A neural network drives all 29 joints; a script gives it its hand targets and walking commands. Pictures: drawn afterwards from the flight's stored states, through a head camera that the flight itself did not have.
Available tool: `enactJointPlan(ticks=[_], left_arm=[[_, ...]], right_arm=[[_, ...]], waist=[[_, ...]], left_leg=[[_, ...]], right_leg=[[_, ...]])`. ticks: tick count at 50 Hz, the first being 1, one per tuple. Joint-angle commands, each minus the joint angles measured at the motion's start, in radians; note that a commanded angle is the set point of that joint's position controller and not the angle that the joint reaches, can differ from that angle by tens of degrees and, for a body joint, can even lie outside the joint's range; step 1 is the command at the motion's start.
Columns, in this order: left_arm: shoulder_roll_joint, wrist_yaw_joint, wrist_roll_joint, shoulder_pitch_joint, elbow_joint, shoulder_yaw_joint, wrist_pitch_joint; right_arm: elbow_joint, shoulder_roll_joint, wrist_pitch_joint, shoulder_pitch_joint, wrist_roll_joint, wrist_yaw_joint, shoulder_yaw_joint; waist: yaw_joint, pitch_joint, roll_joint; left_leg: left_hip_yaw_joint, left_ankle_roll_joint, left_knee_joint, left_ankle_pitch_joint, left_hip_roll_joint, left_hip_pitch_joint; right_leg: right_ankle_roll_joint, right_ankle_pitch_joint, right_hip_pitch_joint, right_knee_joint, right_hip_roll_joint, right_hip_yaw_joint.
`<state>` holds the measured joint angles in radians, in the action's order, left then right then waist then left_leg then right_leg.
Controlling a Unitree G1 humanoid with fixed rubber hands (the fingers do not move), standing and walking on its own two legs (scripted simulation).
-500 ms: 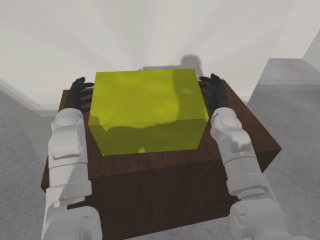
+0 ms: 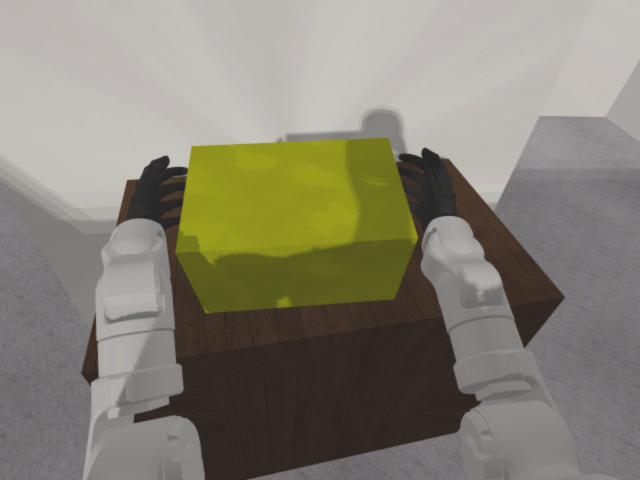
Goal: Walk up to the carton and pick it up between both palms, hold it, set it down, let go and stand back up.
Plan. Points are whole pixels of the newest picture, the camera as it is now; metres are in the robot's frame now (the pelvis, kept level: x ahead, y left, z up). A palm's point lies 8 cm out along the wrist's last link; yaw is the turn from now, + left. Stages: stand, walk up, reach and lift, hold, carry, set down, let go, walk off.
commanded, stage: hold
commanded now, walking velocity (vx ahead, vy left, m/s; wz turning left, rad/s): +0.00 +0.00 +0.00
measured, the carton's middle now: (296, 225) +0.39 +0.01 +0.14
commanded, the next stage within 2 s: none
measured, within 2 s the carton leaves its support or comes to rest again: neither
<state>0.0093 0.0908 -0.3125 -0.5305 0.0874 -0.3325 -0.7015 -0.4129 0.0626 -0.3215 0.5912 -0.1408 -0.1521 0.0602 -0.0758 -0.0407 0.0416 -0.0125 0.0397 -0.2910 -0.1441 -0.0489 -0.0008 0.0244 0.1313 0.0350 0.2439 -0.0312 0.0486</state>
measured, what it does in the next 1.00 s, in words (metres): stands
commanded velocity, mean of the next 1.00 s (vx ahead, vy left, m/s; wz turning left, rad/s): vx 0.00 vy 0.00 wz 0.00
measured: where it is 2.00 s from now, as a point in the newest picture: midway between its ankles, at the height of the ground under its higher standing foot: outside the picture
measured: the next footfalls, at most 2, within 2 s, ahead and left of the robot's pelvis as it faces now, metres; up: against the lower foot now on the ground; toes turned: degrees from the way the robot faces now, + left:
none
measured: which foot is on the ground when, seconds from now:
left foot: down 0.00-1.00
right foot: down 0.00-1.00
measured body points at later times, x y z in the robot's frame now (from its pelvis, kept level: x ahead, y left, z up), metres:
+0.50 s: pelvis +0.00 +0.00 +0.00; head -0.04 +0.02 +0.45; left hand +0.37 +0.18 +0.17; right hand +0.37 -0.17 +0.18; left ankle +0.02 +0.14 -0.75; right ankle +0.01 -0.13 -0.75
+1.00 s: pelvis +0.00 +0.00 +0.00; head -0.04 +0.02 +0.45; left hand +0.37 +0.18 +0.17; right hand +0.37 -0.17 +0.18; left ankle +0.02 +0.14 -0.75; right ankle +0.01 -0.13 -0.75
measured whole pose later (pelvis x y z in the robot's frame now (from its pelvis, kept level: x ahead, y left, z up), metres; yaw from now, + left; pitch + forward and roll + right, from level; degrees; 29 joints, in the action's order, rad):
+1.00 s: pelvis +0.00 +0.00 +0.00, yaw +0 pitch -8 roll -1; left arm 0.00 0.08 -0.32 -0.55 0.11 -0.34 -0.68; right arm -0.46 0.07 -0.29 0.61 -0.15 -0.14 0.06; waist -0.08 -0.05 0.05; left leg -0.01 0.04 -0.29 -0.14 -0.05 0.00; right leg 0.03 0.13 0.03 0.25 -0.03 0.05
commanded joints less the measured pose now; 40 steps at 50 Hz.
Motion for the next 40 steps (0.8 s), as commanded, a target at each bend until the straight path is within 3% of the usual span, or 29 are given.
enactJointPlan(ticks=[1, 6, 12, 40], left_arm=[[-0.362, 0.155, 0.163, -0.601, -0.185, 0.419, 0.084], [-0.381, 0.153, 0.158, -0.635, -0.163, 0.415, 0.09], [-0.38, 0.153, 0.157, -0.624, -0.154, 0.408, 0.101], [-0.382, 0.143, 0.161, -0.614, -0.167, 0.423, 0.105]], right_arm=[[0.262, -0.407, 0.056, 0.637, -0.074, 0.151, -0.347], [0.221, -0.404, 0.062, 0.654, -0.069, 0.16, -0.323], [0.217, -0.404, 0.079, 0.659, -0.069, 0.155, -0.331], [0.221, -0.396, 0.088, 0.653, -0.076, 0.152, -0.334]], waist=[[-0.007, 0.377, -0.062], [-0.011, 0.357, -0.072], [-0.007, 0.387, -0.053], [-0.007, 0.383, -0.058]], left_leg=[[0.078, 0.008, 0.005, 0.241, 0.1, 0.097], [0.078, 0.012, 0.02, 0.206, 0.102, 0.096], [0.081, 0.01, 0.005, 0.254, 0.107, 0.105], [0.08, 0.015, 0.002, 0.263, 0.106, 0.111]], right_leg=[[-0.004, -0.163, 0.079, -0.007, 0.085, 0.055], [-0.005, -0.107, 0.043, -0.013, 0.083, 0.06], [0.0, -0.165, 0.077, -0.005, 0.087, 0.059], [-0.002, -0.161, 0.069, -0.007, 0.088, 0.059]])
